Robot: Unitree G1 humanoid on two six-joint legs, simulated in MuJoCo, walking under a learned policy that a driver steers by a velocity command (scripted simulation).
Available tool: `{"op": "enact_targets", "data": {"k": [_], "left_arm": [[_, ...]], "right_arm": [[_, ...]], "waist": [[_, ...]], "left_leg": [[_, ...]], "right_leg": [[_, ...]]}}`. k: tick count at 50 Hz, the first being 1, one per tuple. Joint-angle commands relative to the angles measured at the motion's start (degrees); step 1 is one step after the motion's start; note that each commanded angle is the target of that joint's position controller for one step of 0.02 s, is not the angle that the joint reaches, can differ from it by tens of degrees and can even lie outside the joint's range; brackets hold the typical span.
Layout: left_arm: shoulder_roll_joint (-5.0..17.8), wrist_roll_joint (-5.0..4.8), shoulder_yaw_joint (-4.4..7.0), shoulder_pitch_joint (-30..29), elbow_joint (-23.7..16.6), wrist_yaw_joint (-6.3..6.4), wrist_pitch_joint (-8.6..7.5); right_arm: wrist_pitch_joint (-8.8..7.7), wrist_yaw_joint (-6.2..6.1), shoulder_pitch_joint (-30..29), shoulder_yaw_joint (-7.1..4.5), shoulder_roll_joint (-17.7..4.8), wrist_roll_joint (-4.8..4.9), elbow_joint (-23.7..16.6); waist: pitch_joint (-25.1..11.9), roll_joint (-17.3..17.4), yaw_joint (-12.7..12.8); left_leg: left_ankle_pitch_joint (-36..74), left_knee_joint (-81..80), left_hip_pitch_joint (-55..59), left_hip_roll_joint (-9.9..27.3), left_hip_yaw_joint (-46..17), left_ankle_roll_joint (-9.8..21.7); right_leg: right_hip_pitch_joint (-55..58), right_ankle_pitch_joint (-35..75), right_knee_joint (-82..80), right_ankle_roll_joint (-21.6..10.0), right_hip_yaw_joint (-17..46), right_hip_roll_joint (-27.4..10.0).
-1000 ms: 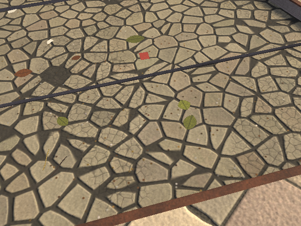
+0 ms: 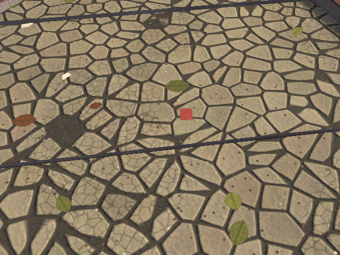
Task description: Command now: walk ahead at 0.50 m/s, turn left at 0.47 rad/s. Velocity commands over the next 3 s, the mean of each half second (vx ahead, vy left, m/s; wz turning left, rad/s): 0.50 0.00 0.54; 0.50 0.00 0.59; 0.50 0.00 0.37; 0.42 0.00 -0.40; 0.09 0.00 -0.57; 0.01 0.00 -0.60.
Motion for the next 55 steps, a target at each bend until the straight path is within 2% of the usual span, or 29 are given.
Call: {"op": "enact_targets", "data": {"k": [1, 2, 8, 10, 13, 15, 16, 17, 18, 19, 20, 21, 22, 23, 24, 26, 29, 33, 35, 37, 38, 39, 40, 41, 42, 43, 45, 47, 55], "left_arm": [[7.7, 0.50, 1.62, 2.0, -1.6, 0.58, -1.81], [5.9, -0.14, 1.12, 1.4, -0.8, 0.80, -2.70], [6.3, 0.85, 1.05, 2.4, 0.0, 1.29, -4.32], [4.1, 1.48, 0.29, 5.0, 1.1, 1.36, -3.59], [5.1, 1.28, 0.19, 6.8, 1.6, 2.20, -1.93], [6.6, 0.81, 0.35, 6.7, 1.9, 2.80, -0.33], [8.5, -0.15, 0.92, 7.4, 2.6, 2.74, 0.51], [8.6, -0.86, 1.30, 7.2, 2.6, 2.77, 1.54], [4.3, -1.03, 0.98, 11.4, 1.7, 1.86, 1.39], [5.4, -1.36, 0.26, 9.2, -1.8, 1.94, 1.31], [6.4, -0.61, 0.19, 3.1, -4.2, 1.83, 1.22], [5.0, -0.18, -0.54, -0.6, -6.1, 1.29, 0.58], [6.1, 1.14, -0.33, -4.5, -6.4, 1.11, -0.02], [7.4, 1.95, 0.26, -5.2, -5.5, 0.92, 0.60], [6.9, 1.77, 0.36, -6.4, -6.0, 0.70, 1.91], [3.9, 1.76, -0.58, -7.8, -7.0, 0.38, 3.16], [2.3, 0.06, -1.29, -10.7, -8.0, 0.01, 2.45], [3.3, -0.41, -1.02, -18.7, -10.6, -0.20, 2.14], [4.3, -0.55, -0.57, -18.0, -11.1, -0.16, 1.77], [6.2, -0.03, 0.40, -8.2, -8.3, 0.23, 0.68], [10.3, 1.05, 1.52, 0.3, -7.1, 1.07, -0.02], [16.0, 1.80, 2.71, 4.1, -7.3, 1.75, 0.55], [13.9, 0.89, 2.73, 1.3, -7.2, 1.84, 1.76], [8.8, 0.46, 1.61, -3.0, -8.6, 1.63, 2.13], [6.0, 0.22, 0.97, -6.4, -8.8, 1.32, 2.10], [4.9, 0.32, 0.69, -7.5, -8.7, 1.25, 1.86], [4.7, 0.01, 0.81, -6.4, -7.4, 1.10, 0.84], [5.2, -0.46, 1.19, -4.5, -6.5, 0.65, -0.23], [6.9, -0.34, 1.85, 0.0, -4.2, 0.66, -0.56]], "right_arm": [[0.92, 0.79, -0.1, -0.81, -2.3, -1.04, -3.0], [0.04, 0.73, -5.0, -1.11, -2.4, 0.13, -4.2], [-0.45, 2.88, -13.7, -0.50, -1.7, 0.52, -5.8], [-0.18, 3.21, -18.0, 0.05, -0.9, -0.11, -6.4], [-0.42, 3.17, -18.7, 0.50, -1.5, -1.10, -5.6], [-0.98, 2.24, -9.3, 0.26, -2.5, -2.71, -1.7], [-1.24, 1.50, 0.0, -0.57, -4.4, -3.91, 1.7], [-1.81, 0.72, 11.4, -2.02, -6.9, -4.31, 5.8], [-2.06, 0.47, 14.1, -3.70, -14.0, -2.93, 7.4], [-2.40, 0.71, 18.0, -3.96, -15.8, 0.10, 5.3], [-1.87, 0.01, 18.3, -3.62, -13.7, 0.76, 3.6], [-0.93, -1.65, 16.1, -3.26, -13.5, -0.58, 2.8], [-1.51, -2.83, 9.3, -1.95, -9.8, 0.16, 1.2], [-2.27, -2.95, 4.3, -1.28, -7.8, 0.61, 0.0], [-3.11, -2.82, 0.5, -0.89, -7.3, 1.09, -0.3], [-4.44, -2.40, 0.1, -1.19, -8.6, 0.89, 0.2], [-4.58, -1.36, 1.1, -1.22, -7.2, 1.50, 0.8], [-3.25, -1.05, 6.7, -1.16, -6.5, 1.29, 1.8], [-2.88, -1.31, 6.2, -1.45, -7.6, 0.72, 1.2], [-3.25, -1.27, 3.4, -1.77, -8.6, 0.78, 0.1], [-4.06, -0.95, 2.4, -1.18, -6.0, 1.17, -1.2], [-4.29, -0.98, 7.1, -0.18, -0.8, 2.45, -3.3], [-3.42, -1.18, 7.9, -0.66, -4.8, 0.93, -2.7], [-2.77, -0.93, 5.4, -0.98, -6.0, 0.17, -2.1], [-2.57, -0.25, 3.2, -0.86, -5.0, 0.04, -2.4], [-2.19, 0.25, 2.8, -0.77, -4.1, -0.23, -2.4], [-1.12, 1.17, 2.9, -0.45, -3.2, -0.67, -2.5], [-0.58, 1.76, 0.0, -0.31, -3.0, -0.50, -3.9], [-0.68, 3.20, -14.0, 1.34, -1.1, -0.10, -8.8]], "waist": [[-1.0, -4.7, -0.2], [1.4, -5.5, -0.1], [4.7, -5.4, 1.8], [7.4, -4.0, 4.0], [9.1, -2.0, 4.5], [5.0, -0.4, 0.4], [-0.2, 0.3, -3.4], [-4.3, 4.1, -9.0], [-8.3, 17.1, -4.9], [-21.0, 13.1, -8.2], [-24.6, 4.9, -10.1], [-21.4, 3.9, -8.5], [-14.1, -2.9, -5.2], [-8.9, -3.0, -2.8], [-3.0, -6.3, 0.8], [-2.5, -2.6, 1.9], [-4.4, 1.1, 0.6], [-2.6, 0.1, -3.5], [-1.2, 1.2, -2.3], [-3.4, -0.3, 3.4], [-8.6, -6.6, 7.5], [-15.7, -18.7, 5.3], [-13.2, -15.6, 3.2], [-5.2, -7.6, 2.3], [-0.9, -4.8, 1.2], [0.3, -6.5, 0.2], [-0.4, -9.0, -0.7], [-1.5, -7.7, -0.8], [0.4, -7.2, 1.5]], "left_leg": [[10.4, -1.5, -7.0, 2.1, -1.0, -0.3], [17.0, -8.3, -10.8, 2.1, -1.9, -0.5], [44.0, -28.0, -0.9, 0.6, 2.0, 0.5], [46.9, -32.1, -0.5, 0.5, 3.6, 0.9], [44.0, -37.7, 0.6, 0.7, 4.6, 0.8], [39.8, -42.2, 8.4, -0.1, 6.3, 2.1], [34.7, -41.7, 18.4, -2.7, 8.7, 3.4], [35.5, -46.7, 30.9, -1.9, 6.0, 6.7], [68.1, -24.8, 55.4, 6.0, 0.0, 9.7], [77.6, -19.0, 70.1, 14.9, -12.4, 15.5], [58.2, -26.2, 68.8, 16.7, -19.6, 17.4], [27.6, -37.1, 62.5, 19.2, -29.7, 20.1], [13.6, -42.6, 49.5, 19.4, -30.4, 17.6], [17.4, -43.9, 36.7, 19.0, -30.9, 17.9], [25.3, -46.5, 21.8, 15.1, -25.2, 16.7], [33.2, -47.7, 13.0, 9.0, -18.4, 15.2], [36.7, -46.6, 14.6, 3.6, -12.2, 11.9], [27.8, -43.9, 21.7, 3.9, -16.1, 9.4], [23.4, -42.2, 21.4, 4.7, -19.2, 8.3], [23.4, -33.0, 16.6, 1.3, -18.6, 6.0], [18.4, -18.3, 11.2, -3.5, -13.5, 4.0], [-13.9, -2.1, -3.1, -11.8, -5.4, 2.1], [-17.8, 4.8, -10.2, -8.2, -4.4, 2.4], [-12.6, 6.8, -11.2, -4.9, -4.9, 2.3], [-8.2, 4.7, -9.9, -2.9, -4.2, 1.6], [-5.9, 2.4, -7.6, -1.3, -3.8, 0.8], [-1.9, 1.9, -4.5, -0.1, -2.7, -0.5], [1.2, 1.3, -5.9, 0.7, -2.5, -1.3], [13.1, -17.8, -6.3, 1.8, 2.2, -2.5]], "right_leg": [[4.1, 22.7, -8.2, -8.2, 8.2, -16.7], [5.1, 13.7, -9.2, -4.8, 5.9, -13.8], [-2.3, -5.5, -4.5, -2.2, 0.1, -13.3], [-2.1, -9.3, -0.2, -2.2, -1.0, -13.5], [1.6, -6.2, 9.4, -2.2, -1.5, -14.0], [5.5, 7.6, 25.1, -2.6, -2.8, -13.3], [5.0, 15.8, 38.3, -3.2, -3.5, -11.9], [-1.5, 11.9, 60.2, -2.0, -5.3, -8.6], [-29.8, -32.8, 82.3, -0.3, -2.8, -2.2], [-44.6, -30.4, 87.6, 0.4, 5.4, -4.3], [-48.7, -24.0, 85.3, 0.9, 8.0, -6.0], [-54.4, -19.3, 83.8, 1.6, 8.3, -5.1], [-52.2, -7.1, 69.2, 2.3, 11.2, -8.3], [-44.8, -5.7, 64.0, 3.3, 11.6, -9.2], [-36.0, -4.0, 52.4, 5.8, 11.8, -9.9], [-24.9, -1.9, 40.5, 6.9, 10.0, -8.7], [-18.3, 9.4, 25.2, 5.2, 9.0, -6.2], [-19.3, 11.9, 15.8, 4.0, 9.1, -3.0], [-15.4, 7.8, 11.7, 3.4, 10.0, -2.0], [-0.9, 4.7, 5.5, 1.8, 10.0, -0.1], [9.9, -3.0, 1.5, -0.9, 19.8, -9.0], [22.5, -12.9, -5.5, -6.3, 43.1, -24.8], [18.3, -24.0, -8.6, -9.0, 52.5, -26.5], [11.2, -26.4, -9.3, -8.0, 45.2, -23.8], [5.1, -18.7, -10.2, -6.7, 36.7, -20.7], [1.7, -10.1, -11.0, -5.3, 29.5, -18.2], [-1.0, 1.3, -12.1, -4.7, 21.3, -15.8], [0.2, 8.5, -13.1, -5.7, 16.9, -16.2], [3.5, 14.9, -14.2, -5.0, 2.7, -15.2]]}}
Next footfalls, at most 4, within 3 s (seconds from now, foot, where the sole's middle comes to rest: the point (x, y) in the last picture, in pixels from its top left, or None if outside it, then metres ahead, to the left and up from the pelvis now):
0.34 left None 0.33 0.14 -0.92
0.76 right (169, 233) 0.63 0.05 -0.92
1.26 left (93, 226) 0.66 0.40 -0.92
1.78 right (85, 160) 1.01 0.48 -0.89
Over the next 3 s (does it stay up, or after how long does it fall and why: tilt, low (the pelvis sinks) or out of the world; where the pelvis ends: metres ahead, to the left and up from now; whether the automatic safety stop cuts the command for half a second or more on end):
stays up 0.89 0.56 -0.14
